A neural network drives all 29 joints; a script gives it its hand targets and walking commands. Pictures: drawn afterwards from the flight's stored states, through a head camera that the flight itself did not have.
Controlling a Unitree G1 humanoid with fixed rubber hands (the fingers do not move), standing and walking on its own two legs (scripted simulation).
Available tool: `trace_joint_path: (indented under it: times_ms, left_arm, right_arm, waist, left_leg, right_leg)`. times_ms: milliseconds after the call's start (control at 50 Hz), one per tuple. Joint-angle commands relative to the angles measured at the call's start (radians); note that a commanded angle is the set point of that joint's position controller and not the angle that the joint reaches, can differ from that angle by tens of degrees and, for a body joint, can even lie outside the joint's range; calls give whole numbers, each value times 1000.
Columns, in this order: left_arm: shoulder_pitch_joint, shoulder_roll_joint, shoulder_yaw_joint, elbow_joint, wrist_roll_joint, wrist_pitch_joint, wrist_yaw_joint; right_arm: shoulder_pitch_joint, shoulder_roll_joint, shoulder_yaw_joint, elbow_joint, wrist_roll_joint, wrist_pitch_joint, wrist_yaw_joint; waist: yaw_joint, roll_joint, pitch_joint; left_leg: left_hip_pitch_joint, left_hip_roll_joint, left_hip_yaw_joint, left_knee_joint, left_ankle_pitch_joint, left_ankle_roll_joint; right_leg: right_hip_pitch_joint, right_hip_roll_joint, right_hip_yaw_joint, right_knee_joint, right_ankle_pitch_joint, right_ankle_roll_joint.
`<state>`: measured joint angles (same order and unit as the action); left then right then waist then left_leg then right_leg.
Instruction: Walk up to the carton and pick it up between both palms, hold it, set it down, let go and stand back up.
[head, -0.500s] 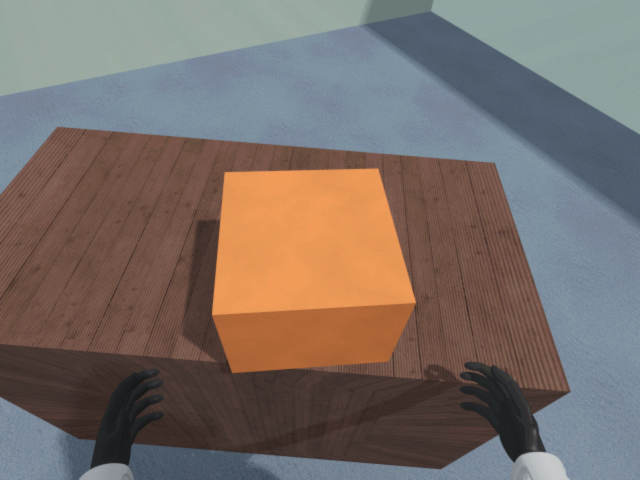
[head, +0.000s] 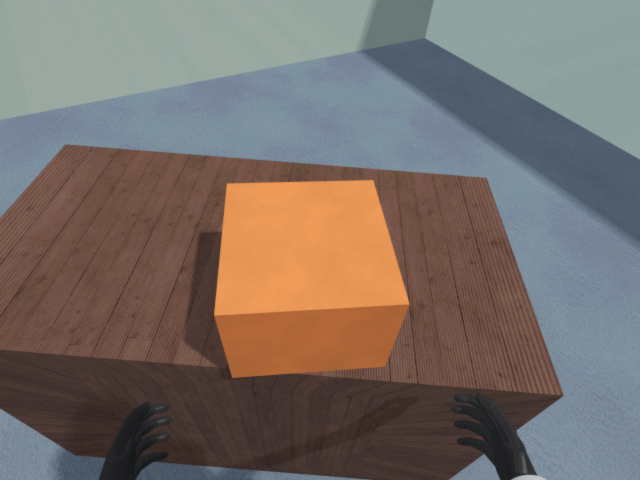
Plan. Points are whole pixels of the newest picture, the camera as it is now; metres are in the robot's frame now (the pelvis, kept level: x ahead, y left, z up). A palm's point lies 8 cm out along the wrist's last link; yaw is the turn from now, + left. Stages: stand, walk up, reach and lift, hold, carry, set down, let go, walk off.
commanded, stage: set down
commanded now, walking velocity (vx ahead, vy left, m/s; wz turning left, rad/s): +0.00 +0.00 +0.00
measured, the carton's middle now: (305, 274) +0.43 +0.05 -0.02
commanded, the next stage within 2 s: let go in 0.54 s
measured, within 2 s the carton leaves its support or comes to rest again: neither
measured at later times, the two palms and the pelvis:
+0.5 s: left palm out of the picture +0.15 +0.24 -0.08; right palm out of the picture +0.17 -0.21 -0.07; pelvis +0.01 +0.00 +0.00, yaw +0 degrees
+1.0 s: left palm out of the picture +0.14 +0.24 -0.08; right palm out of the picture +0.15 -0.22 -0.07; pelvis +0.00 +0.00 +0.00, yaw +0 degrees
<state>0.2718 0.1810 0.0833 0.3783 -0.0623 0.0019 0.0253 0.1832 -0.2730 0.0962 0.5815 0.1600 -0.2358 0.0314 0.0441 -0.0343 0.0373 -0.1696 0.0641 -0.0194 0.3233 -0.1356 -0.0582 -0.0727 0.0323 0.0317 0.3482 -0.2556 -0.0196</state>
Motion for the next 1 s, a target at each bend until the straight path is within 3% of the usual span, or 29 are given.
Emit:
trace_joint_path:
  times_ms: [0, 480, 980]
  left_arm:
    - [-113, 108, -30, -129, 7, 7, -25]
    - [-135, 149, -7, -5, 49, 53, -57]
    - [-169, 125, -54, 2, 57, 99, -19]
  right_arm:
    - [-23, 10, -89, -112, -73, -11, -39]
    - [-26, 24, -142, 51, -160, -45, -67]
    - [-48, 20, -179, 5, -186, 11, -42]
  waist:
    - [-18, 9, -63]
    - [-54, 32, -112]
    - [-47, 18, -47]
  left_leg:
    - [278, -105, 76, 4, 111, 33]
    - [350, -91, 80, 52, 236, 18]
    - [290, -73, 88, 31, 41, 42]
  right_leg:
    - [-201, -44, -33, -118, 145, 41]
    - [-179, -30, -60, -79, 319, 50]
    - [-217, -35, -51, -90, 115, 44]
